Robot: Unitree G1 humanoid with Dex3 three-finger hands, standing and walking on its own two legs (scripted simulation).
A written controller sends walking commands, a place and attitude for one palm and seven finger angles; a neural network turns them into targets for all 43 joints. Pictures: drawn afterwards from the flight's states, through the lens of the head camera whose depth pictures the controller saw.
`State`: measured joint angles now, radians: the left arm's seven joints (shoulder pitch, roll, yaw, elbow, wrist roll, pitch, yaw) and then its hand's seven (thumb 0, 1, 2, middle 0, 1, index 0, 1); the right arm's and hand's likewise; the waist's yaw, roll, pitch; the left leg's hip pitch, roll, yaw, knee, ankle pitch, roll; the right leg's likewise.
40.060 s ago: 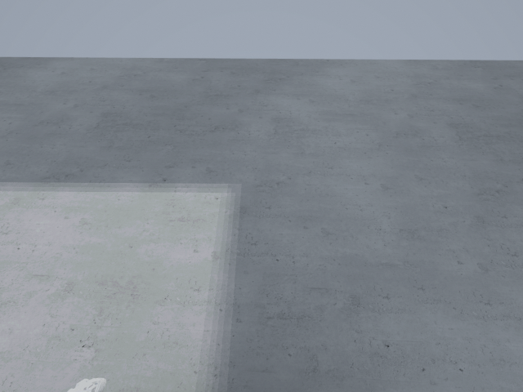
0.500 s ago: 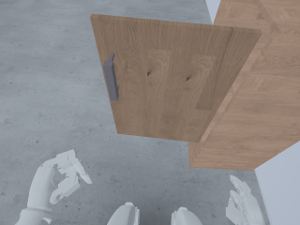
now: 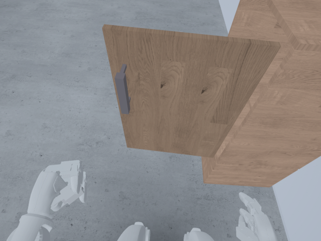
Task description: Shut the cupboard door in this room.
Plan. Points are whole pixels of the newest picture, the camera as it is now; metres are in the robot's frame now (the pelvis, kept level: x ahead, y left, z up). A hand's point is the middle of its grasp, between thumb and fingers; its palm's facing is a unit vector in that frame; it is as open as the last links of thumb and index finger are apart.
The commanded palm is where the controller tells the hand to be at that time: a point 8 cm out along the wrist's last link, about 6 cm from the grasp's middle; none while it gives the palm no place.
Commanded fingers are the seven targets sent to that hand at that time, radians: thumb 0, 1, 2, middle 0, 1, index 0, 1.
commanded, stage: raise the hand and make a fist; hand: left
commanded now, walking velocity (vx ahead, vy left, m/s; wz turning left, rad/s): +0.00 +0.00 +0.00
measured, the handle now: (124, 90) +0.51 +0.15 +0.05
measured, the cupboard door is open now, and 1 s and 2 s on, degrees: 86 86 86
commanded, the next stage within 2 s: bring the fist close to the handle in 0.30 s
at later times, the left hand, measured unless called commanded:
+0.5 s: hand (91, 186) +0.23 +0.17 +0.05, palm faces -0.04 -1.00 -0.05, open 3.1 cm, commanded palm +0.22 +0.22 +0.05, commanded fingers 0.00 0.90 0.90 -1.30 -1.50 -1.30 -1.50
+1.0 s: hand (117, 145) +0.33 +0.13 +0.05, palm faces -0.07 -1.00 -0.03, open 3.1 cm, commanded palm +0.32 +0.19 +0.05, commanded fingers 0.00 0.90 0.90 -1.30 -1.50 -1.30 -1.50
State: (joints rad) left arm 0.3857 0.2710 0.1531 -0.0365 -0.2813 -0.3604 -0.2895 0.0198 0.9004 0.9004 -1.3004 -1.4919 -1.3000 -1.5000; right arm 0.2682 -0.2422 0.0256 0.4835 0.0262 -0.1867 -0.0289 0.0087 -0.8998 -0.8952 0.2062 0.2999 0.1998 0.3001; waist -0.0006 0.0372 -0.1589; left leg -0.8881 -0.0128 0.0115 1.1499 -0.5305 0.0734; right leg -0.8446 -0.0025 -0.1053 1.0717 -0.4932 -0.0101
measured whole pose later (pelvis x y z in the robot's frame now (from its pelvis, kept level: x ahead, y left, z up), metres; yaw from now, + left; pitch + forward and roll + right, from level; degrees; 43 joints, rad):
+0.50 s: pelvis +0.00 -0.02 +0.00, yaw +0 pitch +16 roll -3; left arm 0.37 0.26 0.14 0.00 -0.28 -0.39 -0.27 0.02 0.90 0.90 -1.30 -1.50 -1.30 -1.50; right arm 0.25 -0.24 0.02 0.49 0.03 -0.20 -0.04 0.01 -0.90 -0.90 0.20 0.30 0.20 0.30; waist -0.01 0.04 -0.17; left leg -0.90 -0.01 0.00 1.16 -0.54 0.05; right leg -0.86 0.00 -0.11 1.09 -0.51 -0.03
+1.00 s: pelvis +0.01 -0.02 +0.00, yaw +0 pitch +17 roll -2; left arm -0.04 0.23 0.11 0.29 -0.21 -0.35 -0.17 0.02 0.90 0.90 -1.30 -1.50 -1.30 -1.50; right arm 0.26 -0.25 0.02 0.56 0.02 -0.14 -0.02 0.01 -0.90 -0.90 0.20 0.30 0.20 0.30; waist -0.04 0.03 -0.16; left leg -0.89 -0.01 0.03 1.12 -0.52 0.05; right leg -0.87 0.00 -0.09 1.08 -0.50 -0.03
